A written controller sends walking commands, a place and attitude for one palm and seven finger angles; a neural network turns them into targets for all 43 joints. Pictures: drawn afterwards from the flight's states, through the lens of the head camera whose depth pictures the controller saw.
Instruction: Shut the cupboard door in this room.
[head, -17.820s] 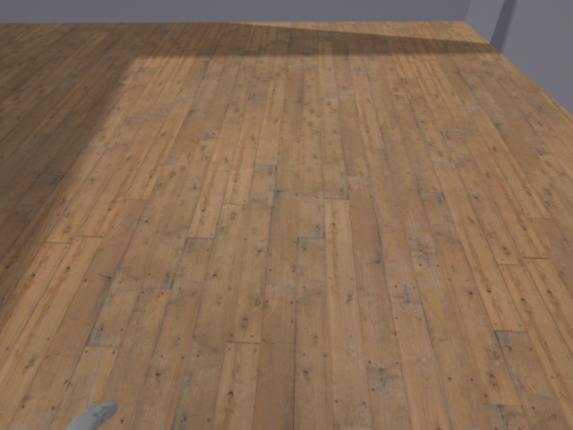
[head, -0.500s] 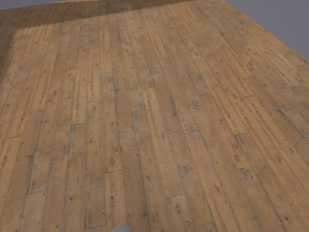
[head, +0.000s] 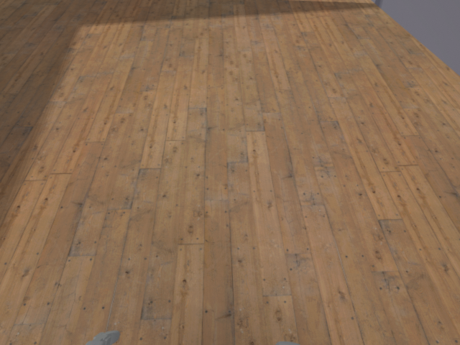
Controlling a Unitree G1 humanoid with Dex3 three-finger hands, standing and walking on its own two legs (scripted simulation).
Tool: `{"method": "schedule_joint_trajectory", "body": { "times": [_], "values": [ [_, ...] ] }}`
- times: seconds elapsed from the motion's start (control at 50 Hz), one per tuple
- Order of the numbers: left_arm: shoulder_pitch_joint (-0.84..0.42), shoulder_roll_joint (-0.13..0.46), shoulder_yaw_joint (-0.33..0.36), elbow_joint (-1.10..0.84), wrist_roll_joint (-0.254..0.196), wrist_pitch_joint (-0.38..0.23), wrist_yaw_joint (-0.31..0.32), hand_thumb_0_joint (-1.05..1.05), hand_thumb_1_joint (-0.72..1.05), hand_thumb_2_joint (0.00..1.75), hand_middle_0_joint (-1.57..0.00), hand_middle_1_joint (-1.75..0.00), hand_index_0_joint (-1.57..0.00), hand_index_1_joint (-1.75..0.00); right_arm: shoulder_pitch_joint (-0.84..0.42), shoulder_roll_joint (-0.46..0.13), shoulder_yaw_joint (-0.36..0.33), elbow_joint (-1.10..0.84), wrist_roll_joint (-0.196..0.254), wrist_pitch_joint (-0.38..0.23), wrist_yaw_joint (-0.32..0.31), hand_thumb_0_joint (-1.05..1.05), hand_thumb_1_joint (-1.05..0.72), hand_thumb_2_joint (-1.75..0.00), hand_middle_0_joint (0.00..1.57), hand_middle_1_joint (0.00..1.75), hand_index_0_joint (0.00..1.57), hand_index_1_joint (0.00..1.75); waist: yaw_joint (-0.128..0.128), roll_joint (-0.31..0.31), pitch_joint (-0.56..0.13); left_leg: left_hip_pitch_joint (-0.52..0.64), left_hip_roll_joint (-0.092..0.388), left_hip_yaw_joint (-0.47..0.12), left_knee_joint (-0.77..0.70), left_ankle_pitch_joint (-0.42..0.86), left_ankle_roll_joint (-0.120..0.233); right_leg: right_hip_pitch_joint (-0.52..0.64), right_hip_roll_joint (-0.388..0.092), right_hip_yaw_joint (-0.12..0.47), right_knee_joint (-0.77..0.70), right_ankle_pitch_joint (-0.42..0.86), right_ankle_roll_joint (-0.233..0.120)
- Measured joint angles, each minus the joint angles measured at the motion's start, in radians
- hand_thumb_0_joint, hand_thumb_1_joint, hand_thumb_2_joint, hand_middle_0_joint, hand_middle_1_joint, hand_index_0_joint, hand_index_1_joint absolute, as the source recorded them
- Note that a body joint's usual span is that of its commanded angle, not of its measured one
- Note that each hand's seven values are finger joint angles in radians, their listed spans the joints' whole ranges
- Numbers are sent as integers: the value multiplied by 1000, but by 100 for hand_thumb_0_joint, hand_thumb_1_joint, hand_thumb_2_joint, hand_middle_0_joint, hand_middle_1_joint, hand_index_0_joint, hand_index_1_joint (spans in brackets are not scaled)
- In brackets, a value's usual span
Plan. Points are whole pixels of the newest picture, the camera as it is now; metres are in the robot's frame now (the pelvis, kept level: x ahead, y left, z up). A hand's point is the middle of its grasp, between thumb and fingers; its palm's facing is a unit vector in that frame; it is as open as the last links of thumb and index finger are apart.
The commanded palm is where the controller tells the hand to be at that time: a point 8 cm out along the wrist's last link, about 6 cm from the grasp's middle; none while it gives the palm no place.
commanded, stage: turn or walk to find it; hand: left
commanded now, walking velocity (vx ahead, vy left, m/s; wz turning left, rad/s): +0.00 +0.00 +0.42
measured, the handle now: out of the picture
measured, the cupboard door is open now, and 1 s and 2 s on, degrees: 78 78 78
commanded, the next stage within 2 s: stand and wait in 0.58 s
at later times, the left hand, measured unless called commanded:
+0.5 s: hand out of the picture -0.04 +0.15 -0.16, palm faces +0.27 -0.92 -0.27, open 7.3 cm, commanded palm none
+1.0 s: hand out of the picture -0.06 +0.20 -0.16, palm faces +0.45 -0.85 -0.26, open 7.4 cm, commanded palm none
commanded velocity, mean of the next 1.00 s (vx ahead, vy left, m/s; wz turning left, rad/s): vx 0.00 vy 0.00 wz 0.45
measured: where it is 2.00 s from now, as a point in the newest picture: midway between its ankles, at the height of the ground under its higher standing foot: outside the picture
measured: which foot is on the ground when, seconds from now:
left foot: down 0.00-0.10, up 0.12-0.60, down 0.62-1.00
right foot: up 0.00-0.08, down 0.10-0.62, up 0.64-1.00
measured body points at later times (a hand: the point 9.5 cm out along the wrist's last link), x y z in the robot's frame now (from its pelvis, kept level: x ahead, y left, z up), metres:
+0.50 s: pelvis -0.03 -0.04 +0.00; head +0.01 -0.06 +0.45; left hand -0.05 +0.20 -0.13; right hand +0.07 -0.29 -0.16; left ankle -0.10 +0.11 -0.68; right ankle -0.01 -0.13 -0.74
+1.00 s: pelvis -0.06 -0.03 +0.00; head -0.02 -0.02 +0.45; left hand -0.08 +0.25 -0.14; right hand +0.11 -0.22 -0.15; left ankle -0.10 +0.08 -0.74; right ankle +0.00 -0.16 -0.70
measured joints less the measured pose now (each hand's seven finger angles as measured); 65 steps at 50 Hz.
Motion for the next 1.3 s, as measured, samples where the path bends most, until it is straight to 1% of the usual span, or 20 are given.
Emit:
{"method": "schedule_joint_trajectory", "body": {
  "times": [0.08,0.12,0.18,0.24,0.3,0.44,0.56,0.62,0.64,0.68,0.76,0.84,0.92,1.02,1.06,1.08,1.12,1.16,1.22,1.3],
  "values": [
    [-15,-20,-9,-24,-5,-22,-1,0,91,90,-20,-30,-20,-30,30,-13,-12,13,1,12,1,0,-91,-90,20,30,20,30,-14,22,-4,-49,-13,-30,53,-11,-27,103,25,-14,-254,99,-14],
    [-15,-41,-15,-26,2,-40,2,0,91,90,-20,-30,-20,-30,37,-30,-23,25,8,19,2,0,-91,-90,20,30,20,30,-17,56,4,-86,-6,-50,139,-84,-41,128,42,-41,-302,141,-63],
    [12,-61,-25,-33,6,-48,3,0,91,90,-20,-30,-20,-30,50,-43,-37,35,6,39,3,0,-91,-90,20,30,20,30,-19,57,0,-180,-23,-24,429,-244,-47,141,20,-70,-304,131,-116],
    [40,-73,-25,-24,5,-41,7,0,90,90,-21,-30,-20,-30,55,-57,-47,41,2,46,11,1,-91,-90,20,30,20,30,-19,52,-4,-235,2,2,642,-202,-60,170,3,-94,-347,150,-123],
    [62,-79,-27,-13,5,-44,7,0,90,90,-21,-30,-20,-30,60,-67,-51,45,1,47,15,0,-91,-90,20,30,20,30,-19,51,-7,-247,38,3,718,-147,-78,186,-8,-127,-373,162,-125],
    [104,-72,-19,5,13,-50,8,0,91,90,-21,-30,-21,-30,34,-70,-44,60,3,57,13,0,-91,-90,20,30,19,30,9,27,1,-179,88,20,607,-181,-101,181,-34,-191,-376,165,-125],
    [129,-36,-8,28,21,-44,3,0,91,90,-21,-30,-21,-30,-34,-56,-24,41,14,40,10,1,-92,-90,20,30,19,30,46,-7,20,-73,83,88,337,-244,-87,150,-70,-236,-329,152,-104],
    [144,-11,1,44,15,-34,2,0,90,90,-21,-30,-21,-30,-59,-51,-14,15,17,17,11,0,-91,-90,20,30,19,30,51,-17,14,10,75,121,129,-118,-70,122,-88,-264,-261,124,-81],
    [147,0,5,48,10,-26,2,0,90,90,-21,-30,-21,-30,-66,-46,-14,10,15,6,11,0,-91,-90,20,30,19,30,51,-27,10,17,67,121,104,-116,-36,100,-97,-254,-214,103,-67],
    [140,24,10,61,7,-2,6,0,91,90,-21,-30,-20,-30,-80,-25,-6,2,11,-3,10,0,-91,-90,20,30,19,30,60,-58,16,11,49,121,130,-131,-6,48,-87,-168,-75,-35,-45],
    [121,34,15,73,7,19,0,1,91,90,-20,-30,-20,-30,-75,-6,9,-5,5,-8,-2,0,-91,-90,20,30,20,30,56,-49,-2,34,49,92,74,-97,1,-32,-45,-76,141,-41,-21],
    [87,28,11,51,5,5,-7,1,91,90,-20,-30,-20,-30,-64,-1,13,-4,7,-10,-4,0,-91,-90,20,30,20,30,50,-33,-4,48,38,61,14,-52,4,-60,-35,-30,182,12,-3],
    [47,17,7,23,2,2,-5,1,91,90,-20,-30,-20,-30,-44,0,8,-5,5,-7,-1,0,-91,-90,20,30,20,30,33,-21,-1,38,26,32,0,-31,0,-47,-26,-9,119,10,7],
    [0,-4,-2,-12,-5,-9,-3,0,91,90,-20,-30,-20,-30,-12,-13,-8,-1,0,8,2,0,-91,-90,20,30,20,30,-1,11,6,-9,14,-17,37,-29,-21,35,7,-12,-106,11,0],
    [-8,-10,-6,-28,-6,-25,-5,0,91,90,-20,-30,-20,-30,5,-22,-16,3,2,14,3,0,-91,-90,20,30,20,30,-6,20,3,-41,4,-36,77,-41,-36,100,18,-23,-264,101,-5],
    [-10,-20,-8,-32,-2,-35,-3,0,91,90,-20,-30,-20,-30,12,-32,-22,6,6,17,4,0,-91,-90,20,30,20,30,-7,38,5,-59,6,-49,111,-54,-44,114,26,-39,-304,165,-37],
    [-8,-38,-19,-41,5,-47,-1,0,91,90,-20,-30,-20,-30,18,-48,-35,13,9,30,3,0,-91,-90,20,30,20,30,-14,61,15,-119,-3,-52,275,-203,-48,116,22,-68,-283,153,-83],
    [9,-51,-23,-47,6,-49,2,0,91,90,-20,-30,-20,-30,27,-59,-45,21,6,45,7,0,-91,-90,20,30,20,30,-15,61,11,-188,-13,-29,482,-253,-49,129,4,-89,-293,135,-100],
    [34,-62,-24,-42,6,-40,5,0,90,90,-21,-30,-20,-30,34,-72,-54,28,1,52,17,1,-91,-90,20,30,20,30,-16,57,7,-246,12,4,687,-196,-63,155,-12,-114,-338,152,-99],
    [58,-66,-26,-30,8,-41,6,0,90,90,-21,-30,-20,-30,44,-76,-53,33,1,53,23,0,-91,-90,20,30,19,30,-18,44,6,-248,56,18,733,-147,-87,173,-31,-157,-368,164,-100]
  ]
}}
